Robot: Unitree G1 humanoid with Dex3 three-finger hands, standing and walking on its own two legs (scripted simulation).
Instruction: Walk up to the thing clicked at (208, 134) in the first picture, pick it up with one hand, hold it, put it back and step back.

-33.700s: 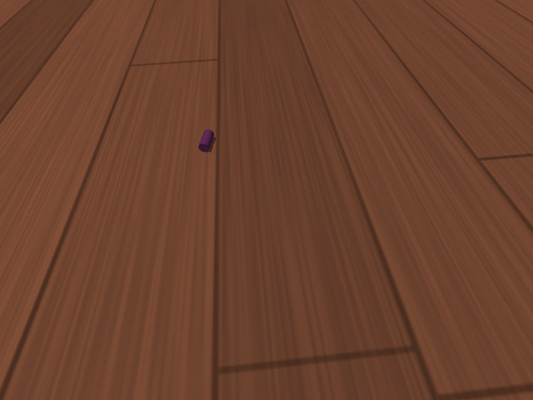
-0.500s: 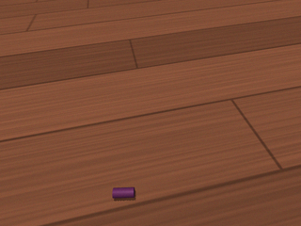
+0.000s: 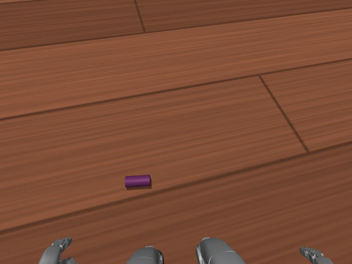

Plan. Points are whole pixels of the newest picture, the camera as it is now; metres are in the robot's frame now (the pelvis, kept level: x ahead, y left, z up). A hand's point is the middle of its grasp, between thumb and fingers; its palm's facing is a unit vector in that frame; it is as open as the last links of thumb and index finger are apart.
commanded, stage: step back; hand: left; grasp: from above
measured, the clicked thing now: (138, 181) +0.52 +0.21 -0.73
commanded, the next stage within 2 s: none
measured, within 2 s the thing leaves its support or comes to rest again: neither
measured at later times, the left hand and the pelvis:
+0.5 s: hand out of the picture -0.01 +0.25 -0.14, palm faces +0.04 -0.92 -0.40, open 7.4 cm; pelvis -0.13 -0.02 -0.01, yaw +3 degrees
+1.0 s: hand out of the picture -0.23 +0.23 -0.16, palm faces -0.02 -0.92 -0.39, open 7.4 cm; pelvis -0.31 -0.04 -0.02, yaw -1 degrees
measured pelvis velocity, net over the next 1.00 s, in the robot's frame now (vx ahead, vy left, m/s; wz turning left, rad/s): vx -0.31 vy -0.04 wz -0.02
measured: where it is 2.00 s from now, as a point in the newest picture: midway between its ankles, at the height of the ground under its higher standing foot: outside the picture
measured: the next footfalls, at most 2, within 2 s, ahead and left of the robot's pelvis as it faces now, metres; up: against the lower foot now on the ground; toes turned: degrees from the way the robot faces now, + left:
right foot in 0.18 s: -0.03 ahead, -0.14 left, +0.00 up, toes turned +0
left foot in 0.54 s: -0.12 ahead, +0.10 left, +0.00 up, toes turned +1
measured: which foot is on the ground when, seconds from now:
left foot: down 0.00-0.22, up 0.24-0.52, down 0.54-0.96, up 0.98-1.00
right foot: up 0.00-0.16, down 0.18-0.56, up 0.58-0.92, down 0.94-1.00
